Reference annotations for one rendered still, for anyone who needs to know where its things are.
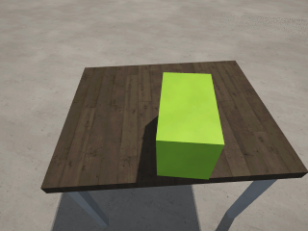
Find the table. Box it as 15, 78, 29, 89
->
40, 61, 308, 227

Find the carton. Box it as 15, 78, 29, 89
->
156, 72, 224, 180

